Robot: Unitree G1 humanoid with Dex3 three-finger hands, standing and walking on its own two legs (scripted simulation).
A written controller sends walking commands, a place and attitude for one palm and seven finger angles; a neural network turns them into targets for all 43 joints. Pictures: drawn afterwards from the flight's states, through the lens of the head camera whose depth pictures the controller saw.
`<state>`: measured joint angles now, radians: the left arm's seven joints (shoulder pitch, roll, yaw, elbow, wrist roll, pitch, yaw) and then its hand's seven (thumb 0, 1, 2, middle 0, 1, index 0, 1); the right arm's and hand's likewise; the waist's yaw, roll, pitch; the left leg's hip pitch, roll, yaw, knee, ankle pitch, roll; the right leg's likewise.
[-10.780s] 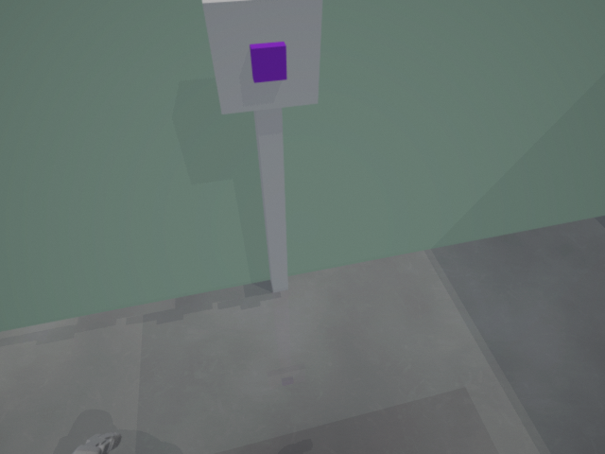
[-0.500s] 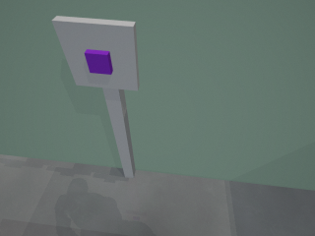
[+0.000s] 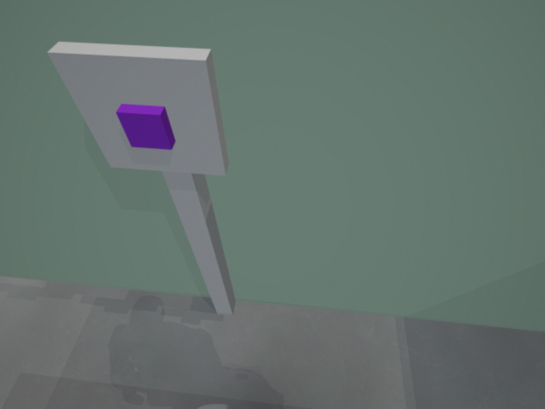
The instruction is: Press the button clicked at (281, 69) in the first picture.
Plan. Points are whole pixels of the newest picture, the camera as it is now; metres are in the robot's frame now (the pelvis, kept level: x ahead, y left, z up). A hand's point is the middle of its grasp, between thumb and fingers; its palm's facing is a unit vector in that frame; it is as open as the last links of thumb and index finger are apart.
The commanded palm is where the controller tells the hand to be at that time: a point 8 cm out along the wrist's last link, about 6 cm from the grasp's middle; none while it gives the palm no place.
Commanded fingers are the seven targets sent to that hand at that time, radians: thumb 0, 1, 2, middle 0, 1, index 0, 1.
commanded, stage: come to a stop and stand still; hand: left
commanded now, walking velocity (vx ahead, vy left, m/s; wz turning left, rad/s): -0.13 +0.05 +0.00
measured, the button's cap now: (148, 126) +0.48 +0.23 +0.15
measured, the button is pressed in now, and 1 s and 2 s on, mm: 0 0 0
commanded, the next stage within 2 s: look again from close up in 1.46 s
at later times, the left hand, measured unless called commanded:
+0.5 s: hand out of the picture -0.03 +0.16 -0.17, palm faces +0.00 -0.98 -0.19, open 7.4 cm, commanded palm none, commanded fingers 0.00 0.90 0.90 -0.20 -0.30 -0.20 -0.30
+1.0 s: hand out of the picture -0.02 +0.13 -0.17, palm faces +0.02 -0.99 -0.16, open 7.4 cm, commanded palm none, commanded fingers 0.00 0.90 0.90 -0.20 -0.30 -0.20 -0.30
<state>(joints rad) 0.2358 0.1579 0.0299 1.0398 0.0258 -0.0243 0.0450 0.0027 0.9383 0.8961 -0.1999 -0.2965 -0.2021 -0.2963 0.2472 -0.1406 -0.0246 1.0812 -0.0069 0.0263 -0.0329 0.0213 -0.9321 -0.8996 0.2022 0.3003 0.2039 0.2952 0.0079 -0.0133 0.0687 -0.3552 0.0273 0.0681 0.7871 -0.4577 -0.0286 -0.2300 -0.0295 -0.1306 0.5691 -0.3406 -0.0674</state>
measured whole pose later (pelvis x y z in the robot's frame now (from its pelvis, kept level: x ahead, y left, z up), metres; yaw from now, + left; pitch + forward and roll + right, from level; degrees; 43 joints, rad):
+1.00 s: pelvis +0.00 -0.03 +0.00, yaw -1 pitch -1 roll +1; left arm 0.32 0.12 -0.01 1.13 0.01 -0.03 0.03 0.00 0.91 0.90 -0.20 -0.30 -0.20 -0.30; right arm 0.33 -0.10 0.01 1.16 -0.01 0.00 -0.02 0.01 -0.91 -0.90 0.20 0.30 0.20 0.30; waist -0.01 -0.01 0.04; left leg -0.25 0.09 0.06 0.44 -0.17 -0.06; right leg -0.11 0.04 -0.07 0.45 -0.33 -0.06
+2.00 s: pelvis +0.02 +0.01 +0.00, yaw -2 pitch +0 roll +0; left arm 0.28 0.18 -0.01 1.04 0.01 0.00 0.04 0.00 0.91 0.90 -0.20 -0.30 -0.20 -0.30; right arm 0.26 -0.18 0.01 1.03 -0.01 -0.01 -0.02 0.01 -0.94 -0.90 0.20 0.30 0.20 0.30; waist 0.00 0.00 0.01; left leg -0.27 -0.01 0.08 0.55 -0.28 0.05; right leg -0.14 -0.01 -0.03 0.52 -0.38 -0.01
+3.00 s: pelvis -0.02 -0.02 -0.04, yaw -1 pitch +7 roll -1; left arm 0.45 0.27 0.24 -0.05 -0.33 -0.27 -0.31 0.01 0.90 0.90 -1.12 -1.30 -1.12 -1.30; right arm 0.30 -0.22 0.02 0.61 0.05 -0.22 -0.07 0.02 -0.90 -0.90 0.21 0.30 0.21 0.30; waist -0.02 0.04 -0.11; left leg -0.62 0.04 0.02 0.85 -0.34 0.00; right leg -0.48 0.03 -0.08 0.84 -0.48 -0.05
